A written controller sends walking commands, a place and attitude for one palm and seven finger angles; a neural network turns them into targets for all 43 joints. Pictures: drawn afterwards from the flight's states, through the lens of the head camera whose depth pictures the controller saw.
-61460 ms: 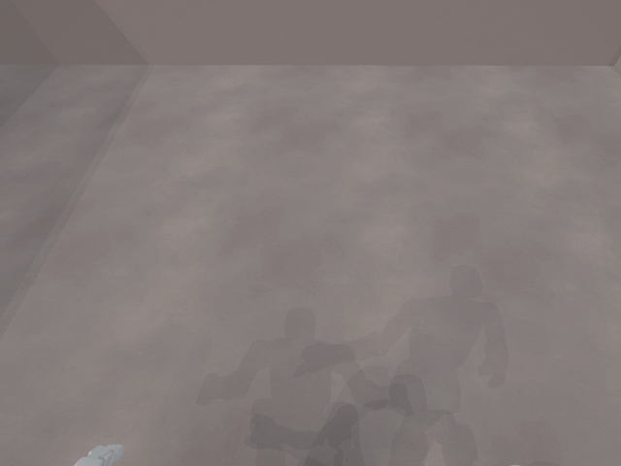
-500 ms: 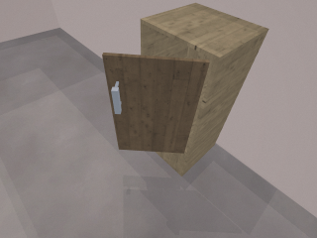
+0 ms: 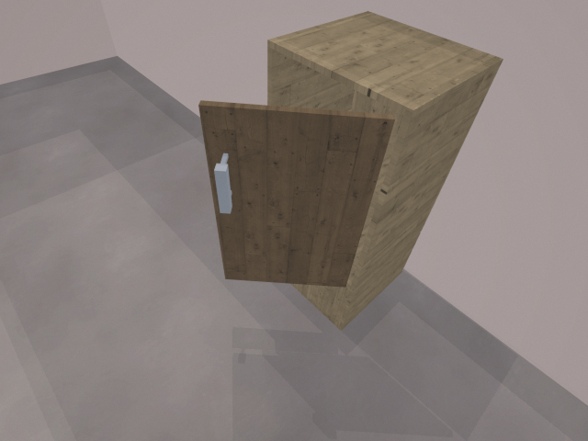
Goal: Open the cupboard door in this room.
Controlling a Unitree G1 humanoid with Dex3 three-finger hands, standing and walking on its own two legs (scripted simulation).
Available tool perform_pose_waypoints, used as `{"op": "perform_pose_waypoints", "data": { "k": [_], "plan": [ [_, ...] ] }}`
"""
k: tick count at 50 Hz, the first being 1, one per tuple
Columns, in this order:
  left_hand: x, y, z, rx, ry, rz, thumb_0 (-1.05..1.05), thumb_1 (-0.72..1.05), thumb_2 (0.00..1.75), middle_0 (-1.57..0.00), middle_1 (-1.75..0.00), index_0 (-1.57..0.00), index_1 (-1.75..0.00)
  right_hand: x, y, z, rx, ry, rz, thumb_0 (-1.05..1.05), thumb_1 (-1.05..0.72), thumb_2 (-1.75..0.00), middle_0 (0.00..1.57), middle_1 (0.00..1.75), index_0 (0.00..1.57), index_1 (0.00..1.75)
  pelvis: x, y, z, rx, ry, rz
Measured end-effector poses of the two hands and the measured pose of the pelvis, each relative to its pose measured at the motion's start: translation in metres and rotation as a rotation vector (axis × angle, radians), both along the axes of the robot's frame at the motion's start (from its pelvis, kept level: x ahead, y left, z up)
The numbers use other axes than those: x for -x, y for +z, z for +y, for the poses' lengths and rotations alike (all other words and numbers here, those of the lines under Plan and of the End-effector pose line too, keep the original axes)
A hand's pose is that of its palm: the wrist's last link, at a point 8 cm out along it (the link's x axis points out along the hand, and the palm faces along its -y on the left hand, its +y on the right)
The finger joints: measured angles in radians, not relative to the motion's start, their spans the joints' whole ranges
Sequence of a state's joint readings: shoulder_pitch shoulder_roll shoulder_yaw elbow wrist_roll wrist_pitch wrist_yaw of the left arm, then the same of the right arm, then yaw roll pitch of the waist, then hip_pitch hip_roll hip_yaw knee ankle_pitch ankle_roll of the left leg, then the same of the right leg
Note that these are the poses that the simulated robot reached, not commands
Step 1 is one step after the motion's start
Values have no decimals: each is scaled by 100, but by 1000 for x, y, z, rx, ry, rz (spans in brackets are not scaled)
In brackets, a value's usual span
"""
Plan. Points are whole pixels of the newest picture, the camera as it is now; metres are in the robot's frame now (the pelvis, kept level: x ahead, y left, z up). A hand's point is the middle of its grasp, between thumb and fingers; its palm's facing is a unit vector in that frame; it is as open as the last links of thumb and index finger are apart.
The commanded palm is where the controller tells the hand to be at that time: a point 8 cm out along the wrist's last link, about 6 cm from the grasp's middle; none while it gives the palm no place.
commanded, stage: shuffle to correct the standing spot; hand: left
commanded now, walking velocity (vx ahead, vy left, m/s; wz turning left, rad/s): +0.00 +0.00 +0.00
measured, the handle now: (225, 183) +0.63 +0.19 -0.05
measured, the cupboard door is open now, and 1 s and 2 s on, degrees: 44 44 44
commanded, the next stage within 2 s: come to a stop and stand still in 0.72 s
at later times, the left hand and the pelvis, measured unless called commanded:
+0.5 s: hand out of the picture -0.03 +0.17 -0.20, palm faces +0.02 -1.00 -0.09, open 7.4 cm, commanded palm none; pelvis +0.02 +0.02 -0.01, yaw -3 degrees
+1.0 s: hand (208, 417) +0.20 +0.14 -0.16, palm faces -0.07 -0.99 -0.12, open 7.4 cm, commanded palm none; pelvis +0.08 +0.00 +0.01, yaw -1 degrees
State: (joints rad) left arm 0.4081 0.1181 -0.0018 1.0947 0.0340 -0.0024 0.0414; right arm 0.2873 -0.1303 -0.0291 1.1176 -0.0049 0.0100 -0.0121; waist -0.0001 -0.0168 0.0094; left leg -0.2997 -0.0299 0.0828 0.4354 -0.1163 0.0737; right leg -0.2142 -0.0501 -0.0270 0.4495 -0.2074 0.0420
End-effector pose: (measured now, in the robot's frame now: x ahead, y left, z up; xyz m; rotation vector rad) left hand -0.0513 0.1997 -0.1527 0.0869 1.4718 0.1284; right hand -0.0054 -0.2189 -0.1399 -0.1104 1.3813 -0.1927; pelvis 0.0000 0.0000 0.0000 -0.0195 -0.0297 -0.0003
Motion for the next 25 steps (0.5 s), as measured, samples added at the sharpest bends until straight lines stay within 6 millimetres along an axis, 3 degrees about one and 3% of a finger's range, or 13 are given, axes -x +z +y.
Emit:
{"op": "perform_pose_waypoints", "data": {
  "k": [14,20,25],
  "plan": [
    [1,7,2,-3,21,2,1,91,90,-20,-30,-20,-30,4,1,4,-14,-15,15,0,-91,-90,20,30,20,30,-3,4,0,-1,-12,10],
    [6,-7,7,26,46,46,1,91,90,-20,-30,-20,-30,0,-3,8,23,-35,-1,0,-91,-90,20,30,20,30,-11,-6,11,25,-18,5],
    [-24,-18,21,50,-10,40,1,91,90,-20,-30,-20,-30,9,-3,24,40,-76,-16,0,-91,-90,20,29,20,30,-21,-11,23,13,-48,-9]
  ]
}}
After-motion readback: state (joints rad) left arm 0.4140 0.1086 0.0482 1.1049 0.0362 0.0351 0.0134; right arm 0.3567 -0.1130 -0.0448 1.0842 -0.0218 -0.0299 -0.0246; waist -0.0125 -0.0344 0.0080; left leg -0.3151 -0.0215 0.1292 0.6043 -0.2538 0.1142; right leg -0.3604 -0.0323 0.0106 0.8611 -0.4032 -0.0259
